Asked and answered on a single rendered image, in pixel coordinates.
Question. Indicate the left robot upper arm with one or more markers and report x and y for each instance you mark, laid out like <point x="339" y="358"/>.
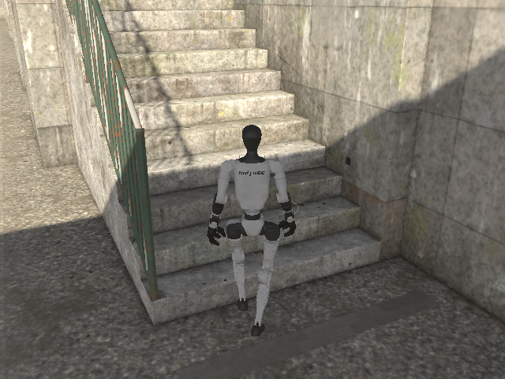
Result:
<point x="223" y="181"/>

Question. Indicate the humanoid robot torso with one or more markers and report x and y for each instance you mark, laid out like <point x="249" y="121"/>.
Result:
<point x="252" y="189"/>

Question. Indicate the left robot hand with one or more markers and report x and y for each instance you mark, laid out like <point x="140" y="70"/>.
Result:
<point x="212" y="232"/>

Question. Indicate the right robot hand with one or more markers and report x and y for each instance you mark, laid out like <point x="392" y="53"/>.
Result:
<point x="284" y="225"/>

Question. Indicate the robot right forearm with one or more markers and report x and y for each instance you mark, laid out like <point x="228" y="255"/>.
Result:
<point x="288" y="210"/>

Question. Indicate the humanoid robot head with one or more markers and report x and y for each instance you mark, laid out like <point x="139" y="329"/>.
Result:
<point x="251" y="136"/>

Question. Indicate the robot left forearm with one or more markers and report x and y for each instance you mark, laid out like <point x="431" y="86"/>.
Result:
<point x="215" y="213"/>

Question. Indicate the right robot upper arm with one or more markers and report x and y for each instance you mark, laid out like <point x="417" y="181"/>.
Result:
<point x="280" y="180"/>

